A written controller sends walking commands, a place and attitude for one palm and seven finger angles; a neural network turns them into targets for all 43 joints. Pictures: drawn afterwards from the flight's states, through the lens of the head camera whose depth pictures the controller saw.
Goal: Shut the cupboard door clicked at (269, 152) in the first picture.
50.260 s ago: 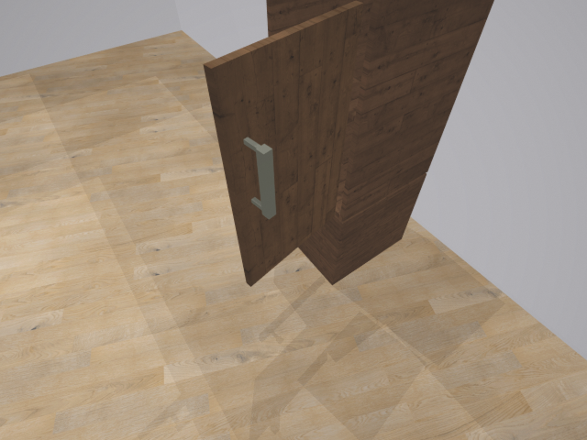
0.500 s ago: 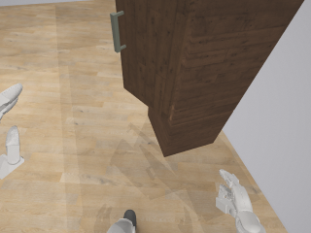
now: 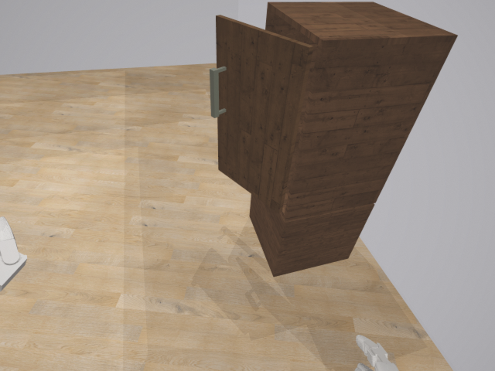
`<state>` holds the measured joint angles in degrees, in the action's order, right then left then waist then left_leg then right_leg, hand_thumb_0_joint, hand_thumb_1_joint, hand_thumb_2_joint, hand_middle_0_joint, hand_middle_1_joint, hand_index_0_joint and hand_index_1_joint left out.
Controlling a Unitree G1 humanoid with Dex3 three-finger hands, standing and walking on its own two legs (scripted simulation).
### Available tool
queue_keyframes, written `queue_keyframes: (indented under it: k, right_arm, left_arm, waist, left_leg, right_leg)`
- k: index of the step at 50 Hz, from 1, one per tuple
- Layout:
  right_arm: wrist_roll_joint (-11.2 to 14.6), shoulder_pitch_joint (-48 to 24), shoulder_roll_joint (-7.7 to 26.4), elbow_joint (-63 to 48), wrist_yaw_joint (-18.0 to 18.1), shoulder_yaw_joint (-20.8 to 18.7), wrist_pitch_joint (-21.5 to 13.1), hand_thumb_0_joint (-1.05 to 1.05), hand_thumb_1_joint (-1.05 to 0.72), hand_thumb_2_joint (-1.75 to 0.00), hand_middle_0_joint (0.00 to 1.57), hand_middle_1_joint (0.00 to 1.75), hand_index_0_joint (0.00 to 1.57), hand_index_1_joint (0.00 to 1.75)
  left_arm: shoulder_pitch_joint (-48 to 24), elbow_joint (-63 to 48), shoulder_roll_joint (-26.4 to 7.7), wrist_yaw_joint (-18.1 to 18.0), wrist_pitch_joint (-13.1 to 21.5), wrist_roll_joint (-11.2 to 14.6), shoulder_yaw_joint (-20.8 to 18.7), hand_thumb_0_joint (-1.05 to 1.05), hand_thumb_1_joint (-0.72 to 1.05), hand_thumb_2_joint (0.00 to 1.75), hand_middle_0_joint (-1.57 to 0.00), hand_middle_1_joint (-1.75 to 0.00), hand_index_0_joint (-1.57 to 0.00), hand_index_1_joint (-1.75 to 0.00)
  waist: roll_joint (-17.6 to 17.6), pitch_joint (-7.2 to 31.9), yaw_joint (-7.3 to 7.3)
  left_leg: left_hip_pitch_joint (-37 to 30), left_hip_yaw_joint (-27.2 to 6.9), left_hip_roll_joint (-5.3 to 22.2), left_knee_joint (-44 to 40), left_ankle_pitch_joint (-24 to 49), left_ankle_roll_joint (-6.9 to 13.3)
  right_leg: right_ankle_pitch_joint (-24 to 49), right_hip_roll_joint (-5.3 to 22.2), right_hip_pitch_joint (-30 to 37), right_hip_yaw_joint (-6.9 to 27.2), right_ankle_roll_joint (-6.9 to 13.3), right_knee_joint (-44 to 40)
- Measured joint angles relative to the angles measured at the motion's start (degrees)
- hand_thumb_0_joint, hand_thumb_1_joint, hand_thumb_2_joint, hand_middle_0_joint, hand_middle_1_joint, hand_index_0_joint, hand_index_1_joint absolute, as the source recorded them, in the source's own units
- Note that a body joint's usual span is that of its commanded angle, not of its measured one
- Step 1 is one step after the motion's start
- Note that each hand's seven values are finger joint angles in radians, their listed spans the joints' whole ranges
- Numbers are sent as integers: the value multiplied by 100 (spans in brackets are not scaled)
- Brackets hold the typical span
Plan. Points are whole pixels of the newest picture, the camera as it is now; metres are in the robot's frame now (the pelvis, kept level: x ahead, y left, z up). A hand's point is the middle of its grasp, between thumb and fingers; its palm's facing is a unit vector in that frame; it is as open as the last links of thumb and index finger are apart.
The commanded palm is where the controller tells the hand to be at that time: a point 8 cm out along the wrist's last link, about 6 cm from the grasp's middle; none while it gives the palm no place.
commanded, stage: stop stepping back and stand still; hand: left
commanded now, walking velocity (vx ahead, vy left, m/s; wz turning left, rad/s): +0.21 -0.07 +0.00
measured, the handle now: (218, 92) +0.95 +0.12 +0.03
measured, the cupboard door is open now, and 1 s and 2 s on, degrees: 29 29 29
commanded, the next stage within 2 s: let the arm hang, fingers relaxed in 0.86 s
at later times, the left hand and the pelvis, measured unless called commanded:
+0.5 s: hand (20, 261) +0.20 +0.28 +0.17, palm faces +0.48 -0.76 -0.44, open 7.4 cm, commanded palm +0.13 +0.31 +0.18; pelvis +0.00 +0.01 -0.01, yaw +2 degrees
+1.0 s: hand (37, 262) +0.22 +0.29 +0.13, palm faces +0.37 -0.80 -0.47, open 7.4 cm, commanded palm none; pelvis +0.02 +0.02 +0.00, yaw +2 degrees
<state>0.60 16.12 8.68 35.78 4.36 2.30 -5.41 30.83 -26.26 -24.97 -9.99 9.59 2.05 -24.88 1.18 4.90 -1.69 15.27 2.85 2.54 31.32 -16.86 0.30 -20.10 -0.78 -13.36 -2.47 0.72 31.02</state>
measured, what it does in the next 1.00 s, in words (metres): stands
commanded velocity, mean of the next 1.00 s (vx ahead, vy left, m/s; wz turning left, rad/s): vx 0.03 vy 0.01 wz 0.00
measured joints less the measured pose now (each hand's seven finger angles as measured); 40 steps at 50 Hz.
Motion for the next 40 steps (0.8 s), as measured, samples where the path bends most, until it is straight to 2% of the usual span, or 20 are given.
queue_keyframes:
  k: [5,7,9,11,12,14,16,17,18,20,22,25,32,36,40]
  right_arm:
    - [-48,17,-48,75,-33,98,49,1,-90,-90,20,30,21,30]
    - [-73,31,10,116,-46,71,73,1,-90,-90,20,30,21,30]
    - [-88,28,118,235,-71,-6,104,1,-90,-90,20,30,21,30]
    - [-101,24,235,342,-82,-90,146,1,-90,-90,20,30,21,30]
    - [-109,21,289,364,-81,-123,164,1,-90,-90,20,30,21,30]
    - [-119,12,385,353,-59,-182,175,1,-90,-90,20,30,21,30]
    - [-112,7,521,243,-16,-254,132,1,-90,-90,20,30,20,30]
    - [-103,-33,574,193,11,-304,98,1,-90,-90,20,30,20,30]
    - [-83,-106,570,173,35,-345,79,1,-90,-90,20,30,20,30]
    - [-52,-212,483,131,55,-368,45,1,-90,-90,20,30,20,30]
    - [-37,-236,382,41,51,-333,-18,1,-90,-90,20,30,20,30]
    - [-22,-241,283,-1,-12,-230,-96,1,-90,-90,19,30,20,30]
    - [-8,-248,175,99,-132,-118,44,1,-90,-90,20,30,20,30]
    - [10,-319,176,129,-81,-116,137,1,-90,-90,20,30,20,30]
    - [33,-425,193,54,-62,-124,166,1,-90,-90,20,30,20,30]
  left_arm:
    - [-105,184,267,-11,-169,-31,135,1,89,90,-21,-31,-21,-30]
    - [-59,134,334,7,-181,-46,236,1,89,90,-21,-31,-21,-30]
    - [-89,92,415,19,-133,-78,363,1,89,90,-21,-31,-21,-30]
    - [-172,98,489,18,-35,-115,449,1,89,90,-21,-31,-21,-30]
    - [-208,95,507,14,10,-133,455,1,89,90,-22,-31,-21,-30]
    - [-277,49,484,-4,75,-149,413,1,89,90,-22,-31,-21,-30]
    - [-320,-63,433,-27,128,-131,350,1,89,90,-22,-31,-21,-30]
    - [-335,-123,394,-36,158,-113,298,1,89,90,-22,-31,-21,-30]
    - [-342,-142,338,-51,189,-98,229,1,89,90,-22,-31,-21,-30]
    - [-274,-54,227,-45,228,-78,90,1,89,90,-21,-31,-21,-30]
    - [-222,47,157,-15,181,-89,23,1,89,90,-21,-31,-21,-30]
    - [-162,96,172,46,144,-104,60,1,89,90,-21,-31,-21,-30]
    - [208,-80,251,116,186,-36,234,1,89,90,-22,-31,-21,-30]
    - [120,62,235,120,103,-22,228,1,89,90,-22,-31,-21,-30]
    - [-13,136,228,111,27,-10,203,1,89,90,-22,-31,-21,-30]
  waist:
    - [-152,13,0]
    - [-163,17,72]
    - [-139,1,180]
    - [-61,-39,275]
    - [-14,-65,300]
    - [77,-133,293]
    - [34,-209,240]
    - [2,-267,206]
    - [40,-342,184]
    - [126,-373,129]
    - [134,-368,60]
    - [-20,-390,5]
    - [-142,-322,96]
    - [-128,-343,159]
    - [-112,-358,160]
  left_leg:
    - [188,-134,28,267,-234,15]
    - [349,-179,15,604,-591,83]
    - [613,-227,-55,1329,-840,79]
    - [822,-223,-117,1884,-941,76]
    - [853,-191,-111,1907,-893,84]
    - [718,-101,-62,1411,-645,102]
    - [384,-88,-1,546,-406,121]
    - [325,-93,11,344,37,106]
    - [324,-47,-17,397,250,72]
    - [275,71,-78,417,237,38]
    - [233,103,-113,320,198,26]
    - [213,28,-52,182,233,-7]
    - [202,33,-11,19,207,-27]
    - [77,78,-57,-112,210,1]
    - [20,91,-75,-185,228,18]
  right_leg:
    - [187,-93,-45,-37,139,13]
    - [353,-113,-115,-44,215,97]
    - [292,-106,-138,-58,251,182]
    - [265,-62,-83,-52,267,142]
    - [280,-36,-51,-47,253,105]
    - [282,23,0,-51,195,89]
    - [190,22,-4,-97,111,228]
    - [108,24,-47,-105,63,377]
    - [20,58,-77,-49,28,525]
    - [-228,78,-144,125,-33,730]
    - [-89,69,-102,164,-68,553]
    - [215,-15,34,101,23,168]
    - [247,-67,130,113,42,-197]
    - [242,-21,227,154,-6,-286]
    - [269,-4,287,165,-28,-371]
